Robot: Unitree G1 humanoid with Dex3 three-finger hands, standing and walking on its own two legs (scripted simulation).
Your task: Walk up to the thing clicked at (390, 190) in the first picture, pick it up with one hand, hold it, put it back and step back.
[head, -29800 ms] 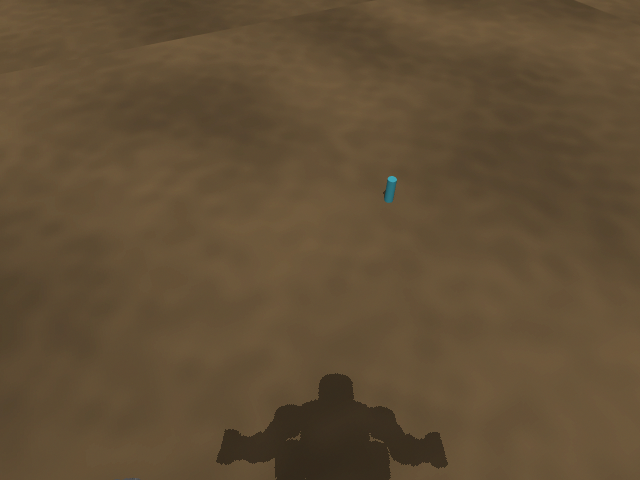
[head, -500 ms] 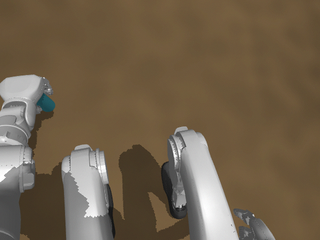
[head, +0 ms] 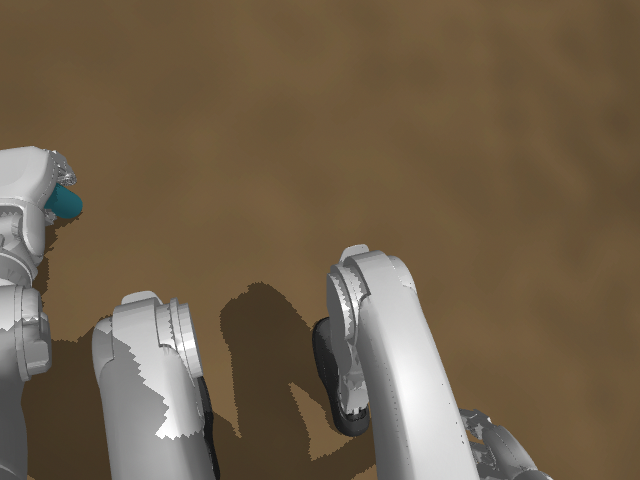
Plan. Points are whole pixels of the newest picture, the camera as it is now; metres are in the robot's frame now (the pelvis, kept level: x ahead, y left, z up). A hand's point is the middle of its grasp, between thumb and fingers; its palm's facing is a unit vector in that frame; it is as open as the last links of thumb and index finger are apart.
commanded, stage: rest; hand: left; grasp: from above
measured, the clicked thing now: (51, 197) +0.48 +0.27 -0.24
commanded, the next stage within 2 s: open in 0.62 s
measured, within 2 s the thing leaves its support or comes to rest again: rests again in 0.46 s
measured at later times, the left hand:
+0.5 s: hand (45, 206) +0.46 +0.27 -0.21, palm faces -0.44 -0.09 -0.89, open 6.5 cm
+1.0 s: hand (42, 207) +0.46 +0.28 -0.22, palm faces -0.45 -0.11 -0.89, open 7.3 cm
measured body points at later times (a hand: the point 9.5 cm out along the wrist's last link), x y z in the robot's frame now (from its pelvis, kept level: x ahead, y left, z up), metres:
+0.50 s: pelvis +0.00 +0.00 -0.01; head +0.25 +0.08 +0.35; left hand +0.48 +0.28 -0.16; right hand +0.02 -0.27 -0.10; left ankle +0.07 +0.13 -0.29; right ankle +0.10 -0.13 -0.29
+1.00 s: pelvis +0.00 +0.00 -0.02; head +0.25 +0.08 +0.35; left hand +0.48 +0.28 -0.17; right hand +0.01 -0.27 -0.09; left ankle +0.07 +0.13 -0.29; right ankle +0.10 -0.13 -0.29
